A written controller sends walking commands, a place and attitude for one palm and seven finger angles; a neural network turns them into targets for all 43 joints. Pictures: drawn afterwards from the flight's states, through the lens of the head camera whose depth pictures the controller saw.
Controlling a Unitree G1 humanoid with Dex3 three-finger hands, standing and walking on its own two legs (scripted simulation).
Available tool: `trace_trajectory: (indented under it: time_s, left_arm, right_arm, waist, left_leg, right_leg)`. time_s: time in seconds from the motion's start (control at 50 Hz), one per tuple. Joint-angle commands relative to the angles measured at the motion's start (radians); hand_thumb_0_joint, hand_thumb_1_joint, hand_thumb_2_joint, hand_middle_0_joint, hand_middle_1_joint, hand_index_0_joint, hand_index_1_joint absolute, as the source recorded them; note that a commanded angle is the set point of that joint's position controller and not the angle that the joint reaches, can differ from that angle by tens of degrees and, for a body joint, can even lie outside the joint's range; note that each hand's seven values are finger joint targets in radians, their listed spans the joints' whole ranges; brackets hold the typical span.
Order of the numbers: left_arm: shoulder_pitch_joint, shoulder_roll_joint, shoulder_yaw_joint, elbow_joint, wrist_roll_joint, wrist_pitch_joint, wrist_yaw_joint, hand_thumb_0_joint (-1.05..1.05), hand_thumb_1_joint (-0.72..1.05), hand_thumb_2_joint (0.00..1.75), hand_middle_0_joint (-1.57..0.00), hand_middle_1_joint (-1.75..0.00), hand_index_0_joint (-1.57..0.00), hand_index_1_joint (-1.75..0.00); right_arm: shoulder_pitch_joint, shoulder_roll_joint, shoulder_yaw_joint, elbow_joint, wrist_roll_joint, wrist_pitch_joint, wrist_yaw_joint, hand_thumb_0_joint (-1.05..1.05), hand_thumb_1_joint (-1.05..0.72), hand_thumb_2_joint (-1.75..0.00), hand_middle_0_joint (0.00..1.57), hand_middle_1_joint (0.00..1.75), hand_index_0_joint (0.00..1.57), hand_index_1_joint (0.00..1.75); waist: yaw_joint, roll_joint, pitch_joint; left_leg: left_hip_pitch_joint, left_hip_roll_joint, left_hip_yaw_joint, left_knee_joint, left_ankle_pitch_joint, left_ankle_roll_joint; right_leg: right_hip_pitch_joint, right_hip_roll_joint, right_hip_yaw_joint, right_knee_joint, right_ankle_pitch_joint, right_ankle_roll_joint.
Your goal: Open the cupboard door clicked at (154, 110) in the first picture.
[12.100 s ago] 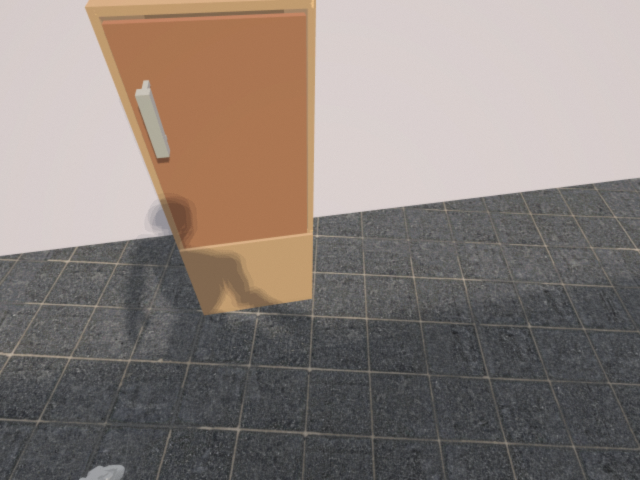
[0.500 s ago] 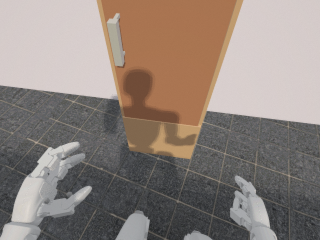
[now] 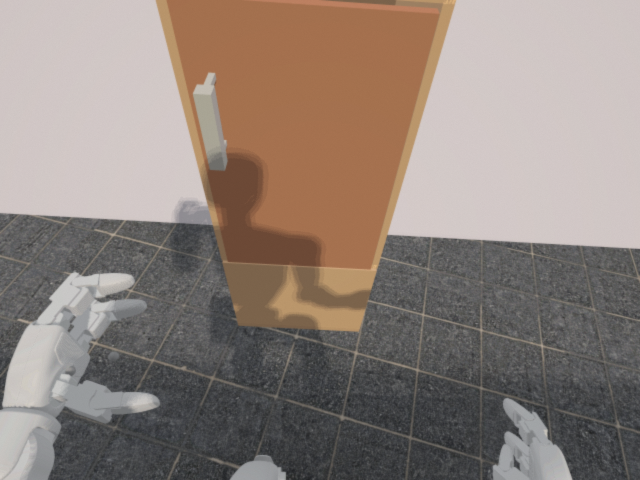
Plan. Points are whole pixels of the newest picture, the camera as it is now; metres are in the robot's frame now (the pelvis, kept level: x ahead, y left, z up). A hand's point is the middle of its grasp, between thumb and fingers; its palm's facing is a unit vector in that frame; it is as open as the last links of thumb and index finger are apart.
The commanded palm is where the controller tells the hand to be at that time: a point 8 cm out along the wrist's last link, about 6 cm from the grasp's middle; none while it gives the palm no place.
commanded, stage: raise the hand with hooked fingers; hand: left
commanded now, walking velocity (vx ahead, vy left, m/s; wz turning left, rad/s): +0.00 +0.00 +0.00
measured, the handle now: (214, 122) +0.60 +0.20 +0.10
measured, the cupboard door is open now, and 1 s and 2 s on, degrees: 0 0 0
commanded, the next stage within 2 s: move the hooked fingers beside the handle in 0.94 s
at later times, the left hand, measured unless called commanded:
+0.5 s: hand (64, 283) +0.29 +0.29 +0.12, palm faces +0.03 -1.00 -0.04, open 14.0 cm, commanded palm +0.26 +0.33 +0.12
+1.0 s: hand (85, 284) +0.29 +0.27 +0.12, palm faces +0.03 -1.00 -0.03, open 14.0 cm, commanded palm +0.26 +0.32 +0.12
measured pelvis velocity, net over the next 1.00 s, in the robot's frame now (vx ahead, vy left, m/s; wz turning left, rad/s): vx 0.00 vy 0.00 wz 0.00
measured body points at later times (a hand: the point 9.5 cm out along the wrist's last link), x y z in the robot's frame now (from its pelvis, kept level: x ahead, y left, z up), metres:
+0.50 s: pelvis +0.00 +0.01 +0.02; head +0.02 +0.03 +0.47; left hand +0.28 +0.34 +0.12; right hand +0.16 -0.23 -0.05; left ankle +0.04 +0.10 -0.68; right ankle -0.01 -0.12 -0.68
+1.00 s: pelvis +0.00 +0.00 +0.02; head +0.02 +0.00 +0.47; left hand +0.28 +0.32 +0.12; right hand +0.15 -0.25 -0.05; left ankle +0.04 +0.10 -0.68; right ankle -0.01 -0.12 -0.68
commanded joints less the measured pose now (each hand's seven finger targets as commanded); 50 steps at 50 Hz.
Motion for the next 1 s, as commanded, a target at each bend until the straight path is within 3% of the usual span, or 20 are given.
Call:
trace_trajectory:
  time_s: [0.0, 0.06, 0.18, 0.24, 0.36, 0.42, 0.48, 0.58, 0.74, 0.82, 0.9, 0.92, 0.98]
  left_arm:
    - [-0.154, 0.209, 0.117, -0.183, -0.019, -0.025, -0.004, 0.00, -0.48, 0.31, -0.30, -1.18, -0.30, -1.18]
    - [-0.221, 0.223, 0.124, -0.138, -0.022, 0.016, -0.020, 0.00, -0.50, 0.30, -0.30, -1.20, -0.30, -1.20]
    - [-0.379, 0.272, 0.149, -0.069, -0.025, 0.060, -0.063, 0.00, -0.50, 0.30, -0.30, -1.20, -0.30, -1.20]
    - [-0.438, 0.284, 0.153, -0.015, -0.020, 0.077, -0.080, 0.00, -0.50, 0.30, -0.30, -1.20, -0.30, -1.20]
    - [-0.557, 0.344, 0.184, 0.036, -0.017, 0.092, -0.108, 0.00, -0.50, 0.30, -0.30, -1.20, -0.30, -1.20]
    - [-0.605, 0.371, 0.197, 0.073, -0.016, 0.098, -0.117, 0.00, -0.50, 0.30, -0.30, -1.20, -0.30, -1.20]
    - [-0.543, 0.333, 0.179, 0.129, -0.028, 0.113, -0.135, 0.00, -0.50, 0.30, -0.30, -1.20, -0.30, -1.20]
    - [-0.541, 0.358, 0.198, 0.080, -0.027, 0.100, -0.124, 0.00, -0.50, 0.30, -0.30, -1.20, -0.30, -1.20]
    - [-0.568, 0.356, 0.204, 0.083, -0.016, 0.069, -0.099, 0.00, -0.50, 0.30, -0.30, -1.20, -0.30, -1.20]
    - [-0.573, 0.356, 0.196, 0.062, -0.015, 0.059, -0.107, 0.00, -0.50, 0.30, -0.30, -1.20, -0.30, -1.20]
    - [-0.560, 0.350, 0.201, 0.126, -0.027, 0.072, -0.118, 0.00, -0.50, 0.30, -0.30, -1.20, -0.30, -1.20]
    - [-0.572, 0.340, 0.188, 0.120, -0.026, 0.074, -0.122, 0.00, -0.50, 0.30, -0.30, -1.20, -0.30, -1.20]
    - [-0.592, 0.343, 0.184, 0.136, -0.030, 0.080, -0.125, 0.00, -0.50, 0.30, -0.30, -1.20, -0.30, -1.20]
  right_arm:
    - [-0.053, -0.130, -0.031, -0.165, 0.000, -0.045, 0.000, 0.00, -0.90, -0.90, 0.20, 0.30, 0.20, 0.30]
    - [-0.053, -0.134, -0.026, -0.167, 0.001, -0.036, -0.006, 0.00, -0.90, -0.90, 0.20, 0.30, 0.20, 0.30]
    - [-0.058, -0.139, -0.012, -0.163, 0.000, -0.024, -0.015, 0.00, -0.90, -0.90, 0.20, 0.30, 0.20, 0.30]
    - [-0.059, -0.140, -0.009, -0.158, 0.001, -0.015, -0.020, 0.00, -0.90, -0.90, 0.20, 0.30, 0.20, 0.30]
    - [-0.061, -0.142, -0.005, -0.155, 0.003, -0.009, -0.027, 0.00, -0.90, -0.90, 0.20, 0.30, 0.20, 0.30]
    - [-0.054, -0.146, -0.006, -0.150, 0.005, -0.004, -0.030, 0.00, -0.90, -0.90, 0.20, 0.30, 0.20, 0.30]
    - [-0.048, -0.148, -0.011, -0.157, 0.005, -0.003, -0.026, 0.00, -0.90, -0.90, 0.20, 0.30, 0.20, 0.30]
    - [-0.039, -0.152, -0.017, -0.165, 0.002, 0.001, -0.014, 0.00, -0.90, -0.90, 0.20, 0.30, 0.20, 0.30]
    - [-0.039, -0.146, -0.018, -0.157, 0.004, 0.010, -0.018, 0.00, -0.90, -0.90, 0.20, 0.30, 0.20, 0.30]
    - [-0.040, -0.144, -0.017, -0.151, 0.004, 0.007, -0.020, 0.00, -0.90, -0.90, 0.20, 0.30, 0.20, 0.30]
    - [-0.042, -0.146, -0.014, -0.148, 0.006, 0.011, -0.022, 0.00, -0.90, -0.90, 0.20, 0.30, 0.20, 0.30]
    - [-0.044, -0.145, -0.015, -0.147, 0.007, 0.012, -0.023, 0.00, -0.90, -0.90, 0.20, 0.30, 0.20, 0.30]
    - [-0.046, -0.146, -0.012, -0.152, 0.006, 0.015, -0.025, 0.00, -0.90, -0.90, 0.20, 0.30, 0.20, 0.30]
  waist:
    - [0.024, 0.119, -0.159]
    - [0.017, 0.093, -0.153]
    - [0.021, 0.119, -0.155]
    - [0.014, 0.080, -0.145]
    - [0.020, 0.122, -0.170]
    - [0.018, 0.113, -0.169]
    - [0.029, 0.084, -0.162]
    - [0.035, 0.095, -0.173]
    - [0.020, 0.087, -0.156]
    - [0.019, 0.121, -0.183]
    - [0.015, 0.048, -0.147]
    - [0.015, 0.082, -0.148]
    - [0.016, 0.050, -0.131]
  left_leg:
    - [0.281, -0.001, -0.058, -0.212, 0.160, 0.000]
    - [0.298, 0.000, -0.059, -0.228, 0.152, -0.001]
    - [0.351, -0.004, -0.067, -0.254, 0.178, -0.005]
    - [0.354, -0.002, -0.068, -0.267, 0.171, -0.003]
    - [0.399, -0.005, -0.069, -0.290, 0.182, -0.005]
    - [0.410, -0.005, -0.071, -0.303, 0.184, -0.005]
    - [0.399, -0.012, -0.062, -0.299, 0.207, -0.001]
    - [0.404, -0.012, -0.053, -0.295, 0.247, -0.001]
    - [0.396, -0.011, -0.045, -0.306, 0.191, 0.003]
    - [0.418, -0.013, -0.036, -0.294, 0.229, 0.006]
    - [0.375, -0.018, -0.025, -0.282, 0.213, 0.010]
    - [0.372, -0.019, -0.022, -0.280, 0.205, 0.009]
    - [0.349, -0.022, -0.022, -0.275, 0.183, 0.011]
  right_leg:
    - [-0.003, 0.024, -0.012, -0.164, 0.171, -0.022]
    - [0.006, 0.027, -0.015, -0.185, 0.177, -0.018]
    - [0.039, 0.033, -0.013, -0.212, 0.201, -0.028]
    - [0.039, 0.032, -0.014, -0.228, 0.198, -0.023]
    - [0.064, 0.027, -0.009, -0.249, 0.205, -0.028]
    - [0.076, 0.028, -0.008, -0.262, 0.208, -0.029]
    - [0.097, 0.030, -0.006, -0.270, 0.231, -0.032]
    - [0.107, 0.031, -0.005, -0.266, 0.262, -0.031]
    - [0.096, 0.029, 0.003, -0.278, 0.222, -0.023]
    - [0.110, 0.028, 0.013, -0.280, 0.260, -0.024]
    - [0.111, 0.028, 0.023, -0.291, 0.263, -0.016]
    - [0.106, 0.025, 0.024, -0.289, 0.255, -0.016]
    - [0.118, 0.023, 0.035, -0.298, 0.230, -0.017]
